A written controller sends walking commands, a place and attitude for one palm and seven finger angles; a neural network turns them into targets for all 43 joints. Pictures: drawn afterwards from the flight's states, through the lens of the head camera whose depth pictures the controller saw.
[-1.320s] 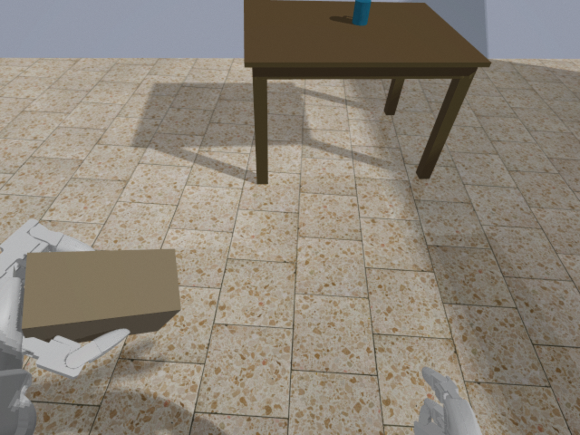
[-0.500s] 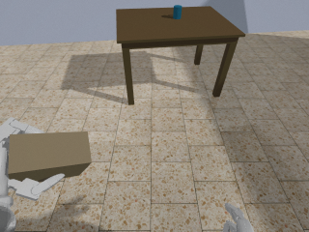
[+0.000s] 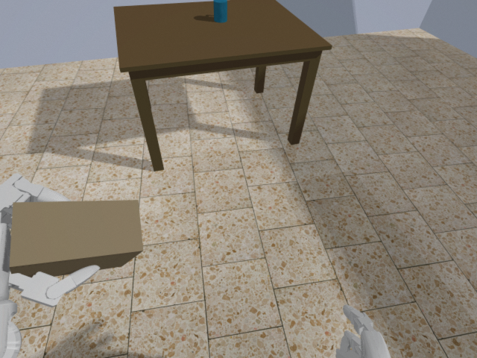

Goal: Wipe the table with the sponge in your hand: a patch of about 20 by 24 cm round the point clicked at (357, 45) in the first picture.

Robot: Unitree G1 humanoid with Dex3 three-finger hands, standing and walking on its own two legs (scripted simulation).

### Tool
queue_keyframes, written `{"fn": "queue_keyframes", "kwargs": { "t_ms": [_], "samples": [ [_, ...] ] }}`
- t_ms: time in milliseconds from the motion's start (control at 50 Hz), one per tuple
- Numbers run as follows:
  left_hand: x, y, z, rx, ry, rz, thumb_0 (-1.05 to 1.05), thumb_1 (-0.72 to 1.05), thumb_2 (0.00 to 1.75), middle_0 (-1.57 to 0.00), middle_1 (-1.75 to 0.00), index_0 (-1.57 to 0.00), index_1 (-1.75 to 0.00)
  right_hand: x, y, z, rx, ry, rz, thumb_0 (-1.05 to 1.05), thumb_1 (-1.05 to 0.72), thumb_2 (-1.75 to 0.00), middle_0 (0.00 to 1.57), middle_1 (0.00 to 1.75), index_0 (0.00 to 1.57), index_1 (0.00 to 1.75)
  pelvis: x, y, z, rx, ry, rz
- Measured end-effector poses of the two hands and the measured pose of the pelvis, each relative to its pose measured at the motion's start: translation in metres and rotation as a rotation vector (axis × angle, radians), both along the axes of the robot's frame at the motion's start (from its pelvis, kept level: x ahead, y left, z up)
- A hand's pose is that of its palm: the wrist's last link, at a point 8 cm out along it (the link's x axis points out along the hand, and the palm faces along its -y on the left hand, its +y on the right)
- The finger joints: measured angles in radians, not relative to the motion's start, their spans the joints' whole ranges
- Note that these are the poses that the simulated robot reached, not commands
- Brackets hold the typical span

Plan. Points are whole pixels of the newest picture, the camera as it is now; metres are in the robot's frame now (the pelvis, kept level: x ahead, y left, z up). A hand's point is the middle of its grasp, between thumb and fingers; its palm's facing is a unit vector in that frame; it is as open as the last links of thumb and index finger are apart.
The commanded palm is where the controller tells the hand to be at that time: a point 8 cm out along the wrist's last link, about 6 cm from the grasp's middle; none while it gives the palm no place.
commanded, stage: walk to a spot facing it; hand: left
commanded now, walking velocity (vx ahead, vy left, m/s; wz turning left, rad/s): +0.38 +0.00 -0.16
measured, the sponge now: (96, 238) +0.23 +0.21 +0.14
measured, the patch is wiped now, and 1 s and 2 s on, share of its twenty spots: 0.00 0.00 0.00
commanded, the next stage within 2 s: none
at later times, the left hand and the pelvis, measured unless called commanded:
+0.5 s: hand (162, 139) +0.39 +0.15 +0.18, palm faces +0.31 -0.79 -0.53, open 10.8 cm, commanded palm +0.34 +0.21 +0.18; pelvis +0.17 -0.07 +0.00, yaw -2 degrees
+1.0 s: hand (190, 88) +0.53 +0.13 +0.19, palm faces +0.41 -0.75 -0.52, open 10.8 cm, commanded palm +0.49 +0.17 +0.18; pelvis +0.32 -0.11 -0.01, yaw -1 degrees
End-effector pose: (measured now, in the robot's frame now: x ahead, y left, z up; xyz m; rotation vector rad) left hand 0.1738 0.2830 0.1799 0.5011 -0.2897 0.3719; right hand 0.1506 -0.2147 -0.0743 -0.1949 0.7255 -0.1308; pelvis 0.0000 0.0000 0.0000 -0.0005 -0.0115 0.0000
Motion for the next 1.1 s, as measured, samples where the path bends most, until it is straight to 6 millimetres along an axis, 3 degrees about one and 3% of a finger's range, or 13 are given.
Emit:
{"fn": "queue_keyframes", "kwargs": {
  "t_ms": [120,260,360,460,580,640,700,780,860,960,1040,1100],
  "samples": [
    [0.057,-0.035,0.008,0.051,0.028,-0.072,-0.01,-0.53,1.00,-0.64,-1.37,-0.65,-1.37,0.024,-0.001,-0.014,0.076,0.041,-0.017,0.01,-0.90,-0.89,0.20,0.30,0.20,0.30,0.042,-0.019,0.001,-0.010,0.007,-0.039],
    [0.120,-0.076,0.000,0.121,0.024,-0.096,0.00,-0.53,1.00,-0.64,-1.37,-0.65,-1.37,0.065,-0.053,-0.056,0.081,0.135,-0.046,0.01,-0.90,-0.89,0.21,0.30,0.20,0.30,0.089,-0.053,-0.023,-0.006,-0.012,-0.035],
    [0.145,-0.092,0.003,0.114,0.066,-0.123,-0.01,-0.53,1.00,-0.64,-1.37,-0.65,-1.37,0.097,-0.093,-0.042,0.020,0.153,-0.088,0.01,-0.91,-0.89,0.20,0.30,0.20,0.30,0.119,-0.062,-0.013,0.003,-0.006,-0.042],
    [0.169,-0.094,0.019,0.138,0.046,-0.132,0.00,-0.53,1.00,-0.64,-1.37,-0.65,-1.37,0.132,-0.115,-0.019,-0.044,0.139,-0.100,0.01,-0.91,-0.89,0.20,0.29,0.20,0.30,0.153,-0.067,-0.002,0.017,0.008,-0.043],
    [0.206,-0.078,0.023,0.096,-0.045,-0.083,0.00,-0.53,1.00,-0.64,-1.37,-0.65,-1.37,0.184,-0.112,-0.005,-0.088,0.089,-0.090,0.01,-0.91,-0.90,0.20,0.29,0.20,0.30,0.203,-0.062,-0.004,0.027,-0.001,-0.038],
    [0.231,-0.065,0.012,0.060,-0.095,-0.061,0.00,-0.53,1.00,-0.64,-1.37,-0.65,-1.37,0.215,-0.102,-0.008,-0.095,0.034,-0.098,0.01,-0.91,-0.90,0.20,0.29,0.20,0.30,0.230,-0.053,-0.016,0.025,-0.014,-0.048],
    [0.260,-0.058,0.000,0.015,-0.106,-0.050,0.00,-0.53,1.00,-0.64,-1.37,-0.65,-1.37,0.243,-0.084,-0.010,-0.054,-0.010,-0.100,0.01,-0.91,-0.90,0.20,0.29,0.20,0.30,0.245,-0.052,-0.020,0.038,-0.038,-0.055],
    [0.290,-0.067,0.000,-0.005,-0.070,-0.069,-0.01,-0.53,1.00,-0.64,-1.37,-0.65,-1.37,0.268,-0.057,-0.007,0.032,-0.030,-0.046,0.01,-0.91,-0.89,0.20,0.29,0.20,0.30,0.259,-0.058,-0.013,0.012,-0.035,-0.046],
    [0.297,-0.090,0.020,0.038,-0.069,-0.112,-0.01,-0.53,1.00,-0.64,-1.37,-0.65,-1.37,0.282,-0.047,-0.008,0.095,-0.017,-0.011,0.01,-0.91,-0.89,0.20,0.30,0.20,0.30,0.277,-0.068,-0.004,-0.007,-0.018,-0.052],
    [0.309,-0.111,0.034,0.132,-0.042,-0.069,-0.01,-0.53,1.00,-0.64,-1.37,-0.65,-1.37,0.299,-0.063,-0.027,0.137,0.047,0.001,0.01,-0.90,-0.89,0.21,0.30,0.20,0.30,0.309,-0.092,-0.003,-0.014,-0.003,-0.036],
    [0.331,-0.122,0.017,0.126,-0.010,0.022,0.00,-0.53,1.00,-0.64,-1.37,-0.65,-1.37,0.320,-0.097,-0.054,0.119,0.107,0.002,0.01,-0.90,-0.89,0.21,0.30,0.20,0.30,0.334,-0.114,-0.017,0.001,-0.008,-0.005],
    [0.352,-0.127,0.000,0.040,0.049,0.056,0.00,-0.53,1.00,-0.64,-1.37,-0.65,-1.37,0.337,-0.126,-0.056,0.064,0.157,-0.001,0.01,-0.90,-0.89,0.21,0.30,0.20,0.30,0.350,-0.121,-0.012,0.014,-0.016,0.010]
  ]
}}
